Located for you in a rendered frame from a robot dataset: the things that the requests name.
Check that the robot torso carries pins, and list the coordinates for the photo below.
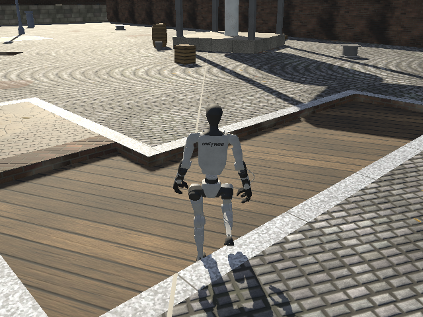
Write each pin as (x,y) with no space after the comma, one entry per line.
(212,156)

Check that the robot left hand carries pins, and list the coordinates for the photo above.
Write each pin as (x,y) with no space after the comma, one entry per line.
(176,189)

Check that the right robot forearm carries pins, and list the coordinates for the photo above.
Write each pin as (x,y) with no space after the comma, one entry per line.
(244,177)

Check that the left robot forearm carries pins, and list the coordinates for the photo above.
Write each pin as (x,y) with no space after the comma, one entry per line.
(180,174)

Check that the robot right hand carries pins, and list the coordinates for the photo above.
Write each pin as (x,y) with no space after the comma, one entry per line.
(246,193)

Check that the right robot upper arm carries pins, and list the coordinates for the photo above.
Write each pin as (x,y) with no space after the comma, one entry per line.
(237,151)

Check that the left robot upper arm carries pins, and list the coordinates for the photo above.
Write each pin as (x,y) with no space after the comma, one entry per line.
(188,150)

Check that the robot left foot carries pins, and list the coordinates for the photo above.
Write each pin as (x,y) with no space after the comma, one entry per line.
(204,255)

